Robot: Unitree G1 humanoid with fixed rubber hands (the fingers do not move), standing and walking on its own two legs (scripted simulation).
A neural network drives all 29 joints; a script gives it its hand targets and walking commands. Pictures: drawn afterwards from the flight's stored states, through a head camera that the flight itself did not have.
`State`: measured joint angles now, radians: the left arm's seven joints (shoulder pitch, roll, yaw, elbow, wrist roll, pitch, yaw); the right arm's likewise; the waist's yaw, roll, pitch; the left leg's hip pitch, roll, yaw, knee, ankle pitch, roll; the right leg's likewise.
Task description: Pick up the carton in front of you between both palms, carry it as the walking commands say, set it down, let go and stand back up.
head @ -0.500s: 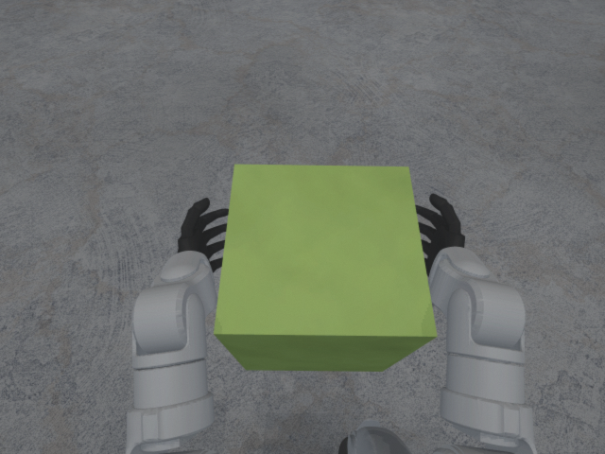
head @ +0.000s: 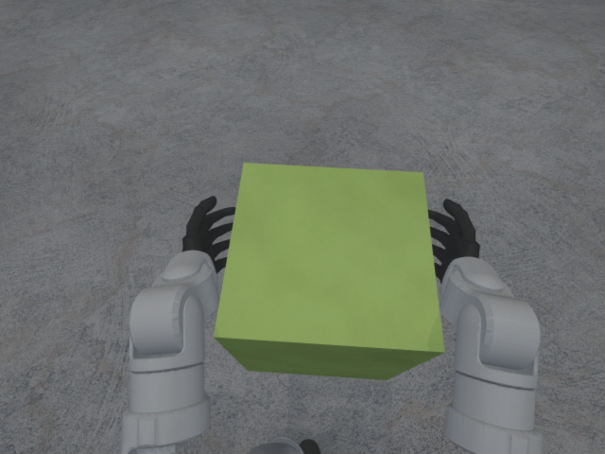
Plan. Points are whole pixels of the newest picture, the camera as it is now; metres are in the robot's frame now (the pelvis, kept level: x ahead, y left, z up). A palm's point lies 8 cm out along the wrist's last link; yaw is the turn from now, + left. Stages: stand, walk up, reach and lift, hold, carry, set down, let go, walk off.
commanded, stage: carry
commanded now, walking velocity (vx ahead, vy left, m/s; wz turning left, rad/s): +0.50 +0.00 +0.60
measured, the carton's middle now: (323, 284) +0.34 +0.02 +0.05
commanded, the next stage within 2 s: none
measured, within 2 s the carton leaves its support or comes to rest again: neither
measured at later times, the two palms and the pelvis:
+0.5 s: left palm (255, 156) +0.60 +0.16 +0.04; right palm (408, 131) +0.69 -0.13 +0.05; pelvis +0.34 -0.06 -0.01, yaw +13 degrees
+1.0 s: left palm (311, 66) +0.90 +0.08 +0.07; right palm (446, 71) +0.88 -0.22 +0.07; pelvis +0.66 -0.06 -0.03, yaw -2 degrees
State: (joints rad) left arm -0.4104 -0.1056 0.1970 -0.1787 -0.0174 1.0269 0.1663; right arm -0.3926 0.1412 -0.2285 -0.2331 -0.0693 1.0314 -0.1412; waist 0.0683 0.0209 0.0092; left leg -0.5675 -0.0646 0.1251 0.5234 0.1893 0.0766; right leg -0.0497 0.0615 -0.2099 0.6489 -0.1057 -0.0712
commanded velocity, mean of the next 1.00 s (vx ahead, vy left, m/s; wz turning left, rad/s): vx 0.50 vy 0.00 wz -0.22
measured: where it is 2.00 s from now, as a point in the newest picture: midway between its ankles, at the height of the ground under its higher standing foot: (373, 216)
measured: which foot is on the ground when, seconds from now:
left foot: up 0.00-0.00, down 0.02-0.40, up 0.42-0.64, down 0.66-1.00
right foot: down 0.00-0.02, up 0.04-0.36, down 0.38-0.68, up 0.70-1.00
